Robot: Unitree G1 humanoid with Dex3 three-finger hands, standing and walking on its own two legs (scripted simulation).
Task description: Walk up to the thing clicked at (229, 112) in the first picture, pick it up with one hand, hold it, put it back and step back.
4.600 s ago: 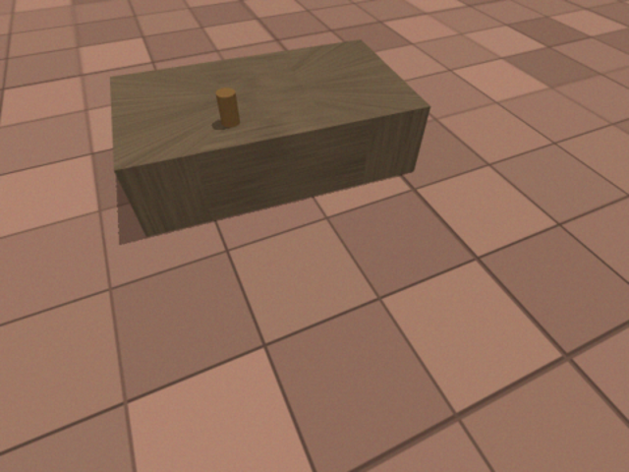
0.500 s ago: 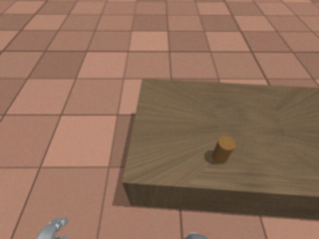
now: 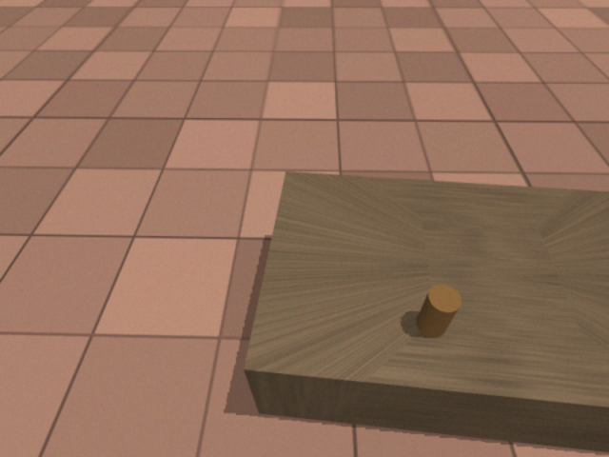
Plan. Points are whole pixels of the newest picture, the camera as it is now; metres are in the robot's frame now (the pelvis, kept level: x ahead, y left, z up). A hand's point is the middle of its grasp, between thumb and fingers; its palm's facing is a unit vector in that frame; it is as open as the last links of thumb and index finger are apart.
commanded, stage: walk up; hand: right
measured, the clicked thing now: (437, 312) +0.53 -0.27 -0.35
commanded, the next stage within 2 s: stand in 1.12 s
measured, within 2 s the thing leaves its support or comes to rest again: neither
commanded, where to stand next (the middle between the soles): +0.06 -0.02 m, yaw -2 degrees
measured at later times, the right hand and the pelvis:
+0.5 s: hand out of the picture +0.10 -0.26 -0.15, palm faces -0.04 +0.93 -0.36, open 7.4 cm; pelvis +0.02 +0.00 +0.00, yaw +1 degrees
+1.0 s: hand out of the picture +0.09 -0.26 -0.16, palm faces -0.06 +0.94 -0.35, open 7.4 cm; pelvis +0.02 +0.00 +0.00, yaw +0 degrees
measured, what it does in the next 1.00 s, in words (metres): stands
